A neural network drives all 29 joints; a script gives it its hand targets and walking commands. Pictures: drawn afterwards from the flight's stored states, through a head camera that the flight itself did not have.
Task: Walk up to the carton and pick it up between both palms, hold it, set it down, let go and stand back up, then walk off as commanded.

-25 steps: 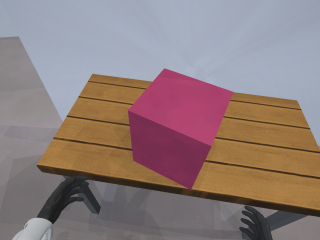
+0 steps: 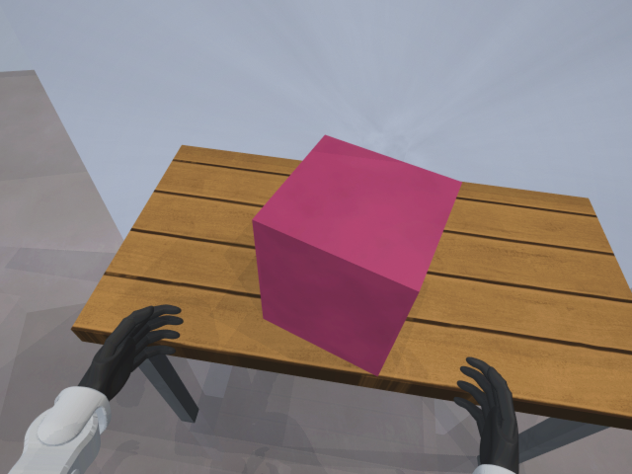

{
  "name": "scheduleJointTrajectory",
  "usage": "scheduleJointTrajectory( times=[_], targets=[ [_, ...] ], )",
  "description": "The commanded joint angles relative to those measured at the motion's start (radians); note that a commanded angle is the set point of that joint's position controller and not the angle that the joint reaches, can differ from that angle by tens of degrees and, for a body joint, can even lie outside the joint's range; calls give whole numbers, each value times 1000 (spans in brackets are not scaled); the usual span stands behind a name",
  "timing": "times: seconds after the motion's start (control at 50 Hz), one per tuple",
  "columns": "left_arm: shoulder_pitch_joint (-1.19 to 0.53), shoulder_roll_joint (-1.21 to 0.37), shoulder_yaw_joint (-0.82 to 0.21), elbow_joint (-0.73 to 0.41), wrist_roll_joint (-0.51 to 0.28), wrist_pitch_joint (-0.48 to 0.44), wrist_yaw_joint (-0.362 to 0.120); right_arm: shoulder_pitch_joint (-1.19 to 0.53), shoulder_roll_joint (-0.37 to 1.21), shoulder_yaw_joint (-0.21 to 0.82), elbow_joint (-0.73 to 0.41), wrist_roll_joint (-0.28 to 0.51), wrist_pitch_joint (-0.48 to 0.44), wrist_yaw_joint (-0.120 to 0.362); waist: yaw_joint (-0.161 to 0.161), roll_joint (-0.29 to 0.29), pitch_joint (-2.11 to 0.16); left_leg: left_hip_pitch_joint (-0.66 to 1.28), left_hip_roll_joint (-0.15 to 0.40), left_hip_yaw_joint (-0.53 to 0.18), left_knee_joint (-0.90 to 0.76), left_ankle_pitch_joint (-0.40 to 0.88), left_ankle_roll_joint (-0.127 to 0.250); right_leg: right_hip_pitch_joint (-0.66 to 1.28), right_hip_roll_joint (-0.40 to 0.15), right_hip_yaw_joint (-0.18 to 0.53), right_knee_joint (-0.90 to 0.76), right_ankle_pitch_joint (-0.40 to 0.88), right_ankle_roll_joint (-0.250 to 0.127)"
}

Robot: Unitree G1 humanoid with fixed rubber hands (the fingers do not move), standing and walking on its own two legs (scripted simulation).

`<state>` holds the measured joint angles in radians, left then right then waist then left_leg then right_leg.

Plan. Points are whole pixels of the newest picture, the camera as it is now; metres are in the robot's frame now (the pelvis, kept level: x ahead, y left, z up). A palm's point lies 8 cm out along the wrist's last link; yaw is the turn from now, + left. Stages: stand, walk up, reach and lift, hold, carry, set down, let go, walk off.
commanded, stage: reach and lift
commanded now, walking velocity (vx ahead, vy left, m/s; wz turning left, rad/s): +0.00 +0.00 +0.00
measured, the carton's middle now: (351, 257) +0.45 -0.02 +0.00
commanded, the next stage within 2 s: none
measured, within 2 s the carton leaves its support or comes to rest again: neither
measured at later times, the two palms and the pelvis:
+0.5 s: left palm (136, 307) +0.30 +0.24 +0.07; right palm (479, 382) +0.25 -0.16 +0.03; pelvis +0.00 +0.00 +0.00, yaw +0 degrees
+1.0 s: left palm (139, 240) +0.35 +0.23 +0.13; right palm (492, 309) +0.31 -0.17 +0.09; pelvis -0.01 +0.00 +0.00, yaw +0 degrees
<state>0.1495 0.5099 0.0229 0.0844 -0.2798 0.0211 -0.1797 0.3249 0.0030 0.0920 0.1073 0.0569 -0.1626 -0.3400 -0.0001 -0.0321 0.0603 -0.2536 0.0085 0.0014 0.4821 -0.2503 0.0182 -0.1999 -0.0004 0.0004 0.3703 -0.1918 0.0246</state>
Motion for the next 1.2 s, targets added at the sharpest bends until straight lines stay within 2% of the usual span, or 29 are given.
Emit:
scheduleJointTrajectory(
  times=[0.0,0.12,0.18,0.24,0.28,0.3,0.32,0.42,0.46,0.52,0.54,0.56,0.6,0.62,0.66,0.7,0.72,0.74,0.78,0.8,0.84,0.94,0.98,1.04,1.08,1.12,1.14,1.16,1.18],
  targets=[
    [-170,164,51,-201,-28,17,2,-43,7,-29,-297,142,21,-20,10,184,-193,201,45,20,-78,193,-55,172,-18,22,-50,110,-53],
    [-222,158,71,-216,-21,62,5,-111,-23,-24,-329,146,30,-26,0,189,-255,242,31,24,-47,318,-66,197,-16,20,-44,222,-45],
    [-262,167,75,-268,-17,76,12,-140,-40,-40,-351,152,35,-28,-7,191,-280,270,27,29,-41,373,-70,198,-11,13,-42,271,-41],
    [-308,157,78,-270,-17,102,12,-180,-50,-44,-344,156,50,-27,-21,189,-273,280,22,25,-41,385,-73,187,-10,12,-46,279,-39],
    [-343,159,77,-238,-22,127,12,-217,-56,-53,-339,162,72,-31,-24,173,-270,275,20,29,-53,336,-65,183,-16,14,-62,253,-36],
    [-367,163,81,-253,-19,137,17,-243,-68,-58,-341,163,85,-31,-29,183,-285,271,20,32,-59,328,-65,192,-13,8,-55,242,-38],
    [-376,158,74,-243,-30,143,14,-244,-60,-61,-353,152,94,-34,-44,161,-292,261,17,34,-58,337,-61,202,-15,12,-55,277,-33],
    [-462,153,76,-236,-16,207,21,-332,-99,-92,-344,173,144,-39,-67,180,-324,291,12,32,-55,396,-70,213,-5,3,-55,324,-34],
    [-499,172,90,-245,-16,228,20,-355,-111,-98,-349,171,157,-45,-76,159,-346,299,9,31,-49,419,-68,231,-6,3,-53,362,-24],
    [-557,166,88,-222,-12,260,22,-407,-112,-111,-338,175,190,-44,-85,146,-353,294,6,36,-60,408,-66,243,-5,-1,-57,363,-22],
    [-562,159,82,-216,-9,275,23,-412,-112,-105,-329,189,206,-43,-84,161,-334,305,5,35,-60,410,-70,232,-7,0,-56,364,-21],
    [-608,156,72,-200,-8,290,26,-459,-121,-127,-314,186,220,-42,-99,159,-338,295,7,34,-61,403,-72,224,-4,-3,-56,354,-26],
    [-614,157,80,-180,-10,312,27,-474,-134,-136,-332,180,239,-40,-96,141,-351,292,8,31,-67,395,-67,253,-5,-2,-53,371,-18],
    [-657,158,72,-163,-11,321,26,-516,-133,-144,-312,179,258,-44,-106,138,-332,274,11,29,-69,368,-70,240,-4,-3,-56,336,-20],
    [-692,158,63,-144,-6,342,31,-557,-144,-166,-317,184,289,-37,-113,159,-350,271,12,30,-79,351,-72,247,-1,-6,-55,321,-28],
    [-747,159,48,-108,-20,361,29,-608,-142,-169,-315,185,320,-36,-125,133,-337,241,18,26,-90,305,-63,251,-8,0,-53,306,-27],
    [-769,163,49,-88,-17,366,29,-628,-144,-180,-301,176,343,-34,-129,138,-340,235,19,28,-95,301,-62,251,-7,-5,-51,293,-29],
    [-788,167,41,-59,-31,371,25,-666,-141,-180,-308,177,359,-34,-125,113,-328,211,16,33,-104,253,-51,261,-10,0,-52,282,-27],
    [-826,170,34,-38,-31,378,25,-688,-139,-189,-287,174,389,-33,-131,112,-339,206,18,29,-112,237,-48,273,-11,1,-50,278,-23],
    [-859,163,19,-48,-34,381,26,-713,-146,-208,-280,173,403,-32,-147,131,-349,216,20,30,-113,229,-55,255,-10,-1,-51,270,-28],
    [-899,175,14,-17,-42,388,23,-749,-153,-223,-263,170,434,-33,-157,117,-366,199,20,32,-118,216,-44,274,-9,0,-42,287,-28],
    [-1023,163,-15,19,-59,382,24,-856,-163,-265,-183,161,486,-27,-192,147,-415,198,30,22,-115,211,-54,231,-4,-3,-39,273,-34],
    [-1050,159,-16,82,-50,390,25,-885,-166,-278,-129,154,506,-24,-207,152,-417,210,34,11,-109,235,-55,206,-4,-1,-42,287,-36],
    [-1085,160,-11,165,-45,393,15,-939,-160,-272,-87,154,534,-24,-201,116,-408,173,23,21,-120,195,-40,229,-5,5,-41,298,-32],
    [-1123,162,0,143,-35,389,19,-971,-173,-274,-78,154,536,-23,-207,134,-430,188,26,15,-119,224,-42,223,0,0,-35,313,-29],
    [-1160,160,6,189,-10,388,21,-999,-183,-282,-25,151,544,-18,-211,155,-421,199,32,11,-118,222,-52,193,3,-6,-40,302,-35],
    [-1180,173,-1,198,-28,381,22,-1036,-185,-279,-42,156,548,-16,-212,142,-452,182,25,13,-119,219,-45,215,0,-3,-39,308,-35],
    [-1191,171,5,196,-13,373,24,-1022,-192,-291,-27,150,546,-15,-219,163,-457,187,25,11,-115,226,-51,204,2,-6,-32,318,-34],
    [-1205,173,11,223,-15,373,23,-1039,-177,-277,-20,155,547,-10,-214,146,-451,180,19,12,-116,241,-44,217,1,-1,-34,346,-29]
  ],
)
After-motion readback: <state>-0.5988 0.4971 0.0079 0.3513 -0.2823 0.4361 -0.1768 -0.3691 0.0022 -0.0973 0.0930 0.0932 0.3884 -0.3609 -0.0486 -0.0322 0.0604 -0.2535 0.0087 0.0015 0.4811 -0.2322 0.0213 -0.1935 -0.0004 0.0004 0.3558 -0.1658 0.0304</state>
